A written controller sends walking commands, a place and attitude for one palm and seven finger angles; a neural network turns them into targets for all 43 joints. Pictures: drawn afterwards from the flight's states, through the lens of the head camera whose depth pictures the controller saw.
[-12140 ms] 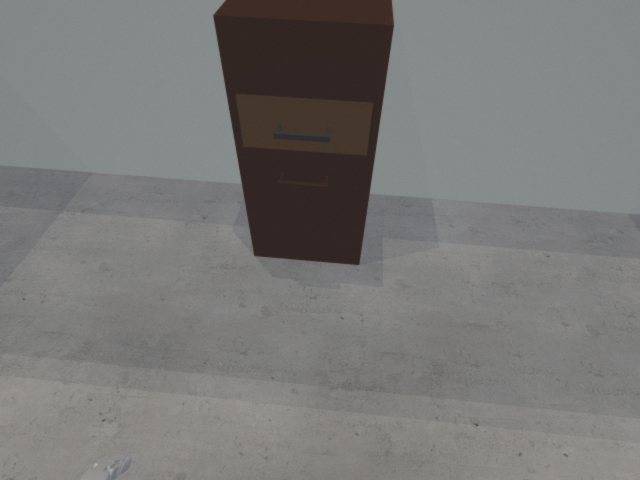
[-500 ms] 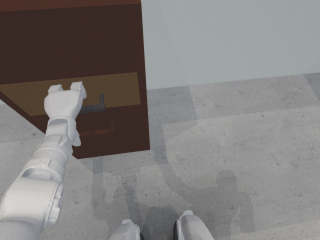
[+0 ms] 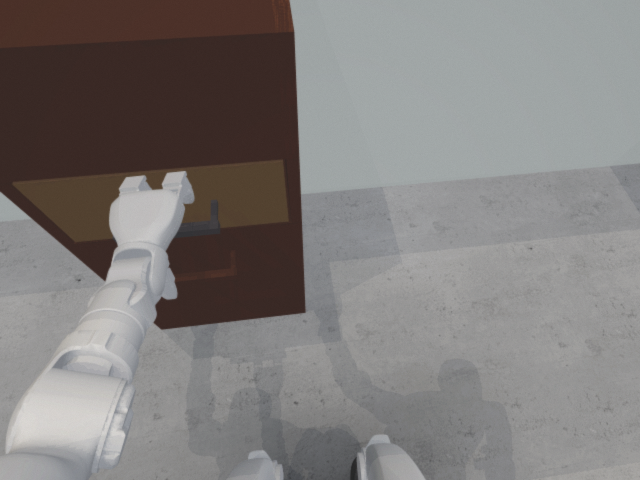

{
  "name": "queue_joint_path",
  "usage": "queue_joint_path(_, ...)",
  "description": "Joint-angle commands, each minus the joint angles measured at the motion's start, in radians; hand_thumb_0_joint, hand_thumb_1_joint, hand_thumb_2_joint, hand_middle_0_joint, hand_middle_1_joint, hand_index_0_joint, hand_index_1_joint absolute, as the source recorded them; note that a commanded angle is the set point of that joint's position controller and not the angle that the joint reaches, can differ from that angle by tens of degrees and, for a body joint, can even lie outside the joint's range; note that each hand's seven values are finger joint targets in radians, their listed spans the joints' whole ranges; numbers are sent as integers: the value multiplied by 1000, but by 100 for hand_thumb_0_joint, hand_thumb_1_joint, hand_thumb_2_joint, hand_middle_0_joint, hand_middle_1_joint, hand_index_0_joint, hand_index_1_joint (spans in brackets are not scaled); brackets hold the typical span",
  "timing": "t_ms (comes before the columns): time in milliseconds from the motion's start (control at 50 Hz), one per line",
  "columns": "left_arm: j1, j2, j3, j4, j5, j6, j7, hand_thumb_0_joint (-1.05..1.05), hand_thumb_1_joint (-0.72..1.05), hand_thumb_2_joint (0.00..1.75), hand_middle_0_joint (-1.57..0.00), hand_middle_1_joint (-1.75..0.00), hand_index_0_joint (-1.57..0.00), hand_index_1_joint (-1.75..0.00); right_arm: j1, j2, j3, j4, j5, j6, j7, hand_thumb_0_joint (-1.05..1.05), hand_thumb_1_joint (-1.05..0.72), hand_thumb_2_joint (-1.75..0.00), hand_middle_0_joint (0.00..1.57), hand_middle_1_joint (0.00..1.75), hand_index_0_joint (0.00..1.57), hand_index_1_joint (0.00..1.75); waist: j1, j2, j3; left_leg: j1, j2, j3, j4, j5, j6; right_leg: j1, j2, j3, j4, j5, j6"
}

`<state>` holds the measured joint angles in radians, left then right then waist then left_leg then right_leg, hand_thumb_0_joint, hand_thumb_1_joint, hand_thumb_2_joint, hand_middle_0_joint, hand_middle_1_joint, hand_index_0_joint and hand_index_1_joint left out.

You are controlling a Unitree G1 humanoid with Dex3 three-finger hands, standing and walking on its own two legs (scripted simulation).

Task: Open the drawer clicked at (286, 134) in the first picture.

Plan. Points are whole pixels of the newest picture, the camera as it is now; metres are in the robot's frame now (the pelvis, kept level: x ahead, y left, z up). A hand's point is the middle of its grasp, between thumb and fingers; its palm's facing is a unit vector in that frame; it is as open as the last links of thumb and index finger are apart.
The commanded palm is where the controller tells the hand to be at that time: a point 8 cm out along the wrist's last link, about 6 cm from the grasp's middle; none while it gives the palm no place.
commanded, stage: move the hooked fingers above the handle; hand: left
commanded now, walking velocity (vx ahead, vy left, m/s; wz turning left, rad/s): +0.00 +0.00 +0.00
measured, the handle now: (168, 221) +0.51 +0.23 -0.09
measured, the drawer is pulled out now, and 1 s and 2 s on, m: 0.00 0.00 0.00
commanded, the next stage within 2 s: none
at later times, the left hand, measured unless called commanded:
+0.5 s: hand (166, 231) +0.46 +0.21 -0.03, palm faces -0.03 -0.06 -1.00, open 13.8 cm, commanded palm +0.44 +0.21 +0.02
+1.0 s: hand (163, 225) +0.46 +0.21 -0.02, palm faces +0.03 -0.02 -1.00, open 13.8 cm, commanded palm +0.43 +0.21 +0.02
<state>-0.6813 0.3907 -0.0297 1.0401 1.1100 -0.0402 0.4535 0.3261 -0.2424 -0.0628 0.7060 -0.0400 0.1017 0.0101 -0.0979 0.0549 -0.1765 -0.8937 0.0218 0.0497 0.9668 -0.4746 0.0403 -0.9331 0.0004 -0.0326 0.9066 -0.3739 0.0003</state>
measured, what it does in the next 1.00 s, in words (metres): stands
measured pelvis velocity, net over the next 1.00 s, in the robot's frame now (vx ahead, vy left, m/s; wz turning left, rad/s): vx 0.00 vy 0.00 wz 0.00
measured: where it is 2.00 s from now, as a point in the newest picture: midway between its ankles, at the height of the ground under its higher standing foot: outside the picture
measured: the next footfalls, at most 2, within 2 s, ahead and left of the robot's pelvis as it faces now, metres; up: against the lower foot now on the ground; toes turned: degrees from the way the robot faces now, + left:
none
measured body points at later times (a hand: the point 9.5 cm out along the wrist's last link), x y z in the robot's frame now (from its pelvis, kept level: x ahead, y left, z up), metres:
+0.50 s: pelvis +0.00 +0.00 -0.01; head +0.11 +0.01 +0.43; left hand +0.45 +0.21 +0.02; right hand +0.03 -0.27 -0.14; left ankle -0.02 +0.09 -0.68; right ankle +0.02 -0.12 -0.68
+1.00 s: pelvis +0.00 +0.00 -0.01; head +0.11 +0.00 +0.43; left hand +0.45 +0.21 +0.03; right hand +0.03 -0.27 -0.14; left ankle -0.02 +0.09 -0.68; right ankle +0.02 -0.12 -0.68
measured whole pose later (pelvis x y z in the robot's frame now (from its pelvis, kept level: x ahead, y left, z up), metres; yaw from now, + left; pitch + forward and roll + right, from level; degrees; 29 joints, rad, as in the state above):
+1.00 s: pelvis +0.00 +0.00 -0.01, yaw +0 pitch +24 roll -2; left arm -0.73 0.40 0.00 1.07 1.15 -0.03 0.55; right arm 0.30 -0.25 -0.06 0.72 -0.05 0.09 0.02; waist -0.11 0.05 -0.18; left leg -0.95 0.02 0.04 1.02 -0.49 0.04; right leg -0.99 0.00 -0.04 0.96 -0.39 0.00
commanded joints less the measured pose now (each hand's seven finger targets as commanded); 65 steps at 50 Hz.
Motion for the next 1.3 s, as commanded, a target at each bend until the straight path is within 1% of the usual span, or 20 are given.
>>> queue_joint_path(0,-348,211,56,-150,12,-23,65,0,-50,30,-30,-120,-30,-120,111,-165,-50,-53,-1,-20,-10,0,-90,-90,20,30,20,30,-17,-20,-355,218,-25,-46,-98,396,2,235,38,-1,-76,278,-44)
queue_joint_path(100,-386,270,82,-113,26,5,98,0,-50,30,-30,-120,-30,-120,101,-168,-43,-58,2,-23,-5,0,-90,-90,20,30,20,30,-18,-10,-351,157,-36,-36,-90,341,3,231,36,8,-64,249,-44)
queue_joint_path(180,-410,287,92,-155,20,3,86,0,-50,30,-30,-120,-30,-120,112,-171,-51,-59,0,-27,-5,0,-90,-90,20,30,20,30,-17,30,-464,227,-31,-38,-70,406,0,245,38,10,-47,299,-42)
queue_joint_path(220,-411,253,68,-179,6,-11,68,0,-50,30,-30,-120,-30,-120,116,-168,-55,-61,0,-31,-8,0,-90,-90,20,30,20,30,-21,28,-491,255,-30,-45,-68,422,-3,252,39,7,-49,308,-40)
queue_joint_path(240,-434,203,29,-191,-1,-20,58,0,-50,30,-30,-120,-30,-120,119,-164,-60,-57,-3,-33,-9,0,-90,-90,20,30,20,30,-42,33,-503,284,-26,-52,-62,439,-2,228,40,5,-51,312,-39)
queue_joint_path(340,-490,196,17,-206,-4,-48,51,0,-50,30,-30,-120,-30,-120,130,-168,-61,-35,-5,-38,-17,0,-90,-90,20,30,20,30,-61,34,-453,298,-19,-72,-63,428,-4,169,42,-6,-56,265,-41)
queue_joint_path(420,-471,248,65,-171,13,-37,84,0,-50,30,-30,-120,-30,-120,127,-170,-52,-34,-8,-32,-11,0,-90,-90,20,30,20,30,-41,42,-431,255,-23,-66,-61,430,-4,173,41,-5,-46,269,-44)
queue_joint_path(440,-458,288,103,-175,16,-30,92,0,-50,30,-30,-120,-30,-120,123,-174,-49,-34,-10,-28,-8,0,-90,-90,20,30,20,30,-18,59,-448,262,-24,-71,-64,457,-9,183,41,-9,-33,281,-48)
queue_joint_path(520,-338,286,114,-105,16,34,104,0,-50,30,-30,-120,-30,-120,108,-174,-42,-57,-5,-13,7,0,-90,-90,20,30,20,30,14,36,-435,230,-28,-47,-79,459,-11,238,44,-8,-39,308,-47)
queue_joint_path(600,-348,226,50,-71,5,78,68,0,-50,30,-30,-120,-30,-120,118,-176,-45,-66,7,-10,6,0,-90,-90,20,30,20,30,-17,-21,-395,210,-26,-40,-98,419,-4,259,43,-7,-65,308,-40)
queue_joint_path(680,-397,207,32,-187,-19,8,22,0,-50,30,-30,-120,-30,-120,126,-171,-54,-70,6,-19,-12,0,-90,-90,20,30,20,30,-28,-19,-469,276,-21,-53,-98,425,1,278,40,4,-74,314,-36)
queue_joint_path(800,-448,201,38,-233,17,-81,68,0,-50,30,-30,-120,-30,-120,131,-163,-57,-35,-8,-33,-18,0,-90,-90,20,30,20,30,-39,45,-421,304,-12,-78,-73,450,-8,152,42,-10,-51,254,-46)
queue_joint_path(820,-463,203,41,-218,26,-75,86,0,-50,30,-30,-120,-30,-120,130,-162,-56,-28,-10,-34,-14,0,-90,-90,20,30,20,30,-46,38,-398,282,-13,-76,-70,436,-8,140,42,-13,-49,245,-47)
queue_joint_path(840,-464,249,84,-219,30,-66,105,0,-50,30,-30,-120,-30,-120,125,-167,-54,-25,-13,-33,-10,0,-90,-90,20,30,20,30,-24,61,-413,280,-15,-82,-71,455,-14,139,40,-15,-35,245,-52)
queue_joint_path(920,-411,255,99,-111,31,29,151,0,-50,30,-30,-120,-30,-120,111,-169,-48,-34,-12,-25,9,0,-90,-90,20,30,20,30,-11,51,-415,233,-27,-54,-70,440,-14,176,42,-12,-35,264,-49)
queue_joint_path(1020,-320,233,62,-78,-5,119,80,0,-50,30,-30,-120,-30,-120,110,-173,-46,-68,7,-8,11,0,-90,-90,20,30,20,30,-2,-13,-460,243,-30,-26,-100,462,-5,324,43,1,-72,372,-38)
queue_joint_path(1100,-366,181,1,-165,-37,47,-12,0,-50,30,-30,-120,-30,-120,114,-168,-50,-76,14,-18,-18,0,-90,-90,20,30,20,30,-39,-70,-436,246,-26,-33,-112,403,8,343,36,17,-105,357,-29)
queue_joint_path(1140,-420,180,-3,-260,-36,-33,-24,0,-50,30,-30,-120,-30,-120,115,-161,-53,-71,7,-31,-31,0,-90,-90,20,30,20,30,-42,-33,-444,278,-23,-42,-107,405,10,312,33,19,-101,336,-33)
queue_joint_path(1200,-420,211,31,-287,4,-113,11,0,-50,30,-30,-120,-30,-120,116,-157,-54,-51,-2,-39,-37,0,-90,-90,20,30,20,30,-31,14,-423,290,-20,-63,-86,412,3,216,36,8,-70,280,-42)
queue_joint_path(1280,-415,264,100,-198,44,-88,119,0,-50,30,-30,-120,-30,-120,104,-157,-47,-30,-11,-39,-13,0,-90,-90,20,30,20,30,-14,65,-356,216,-27,-64,-64,391,-6,133,38,-5,-36,220,-54)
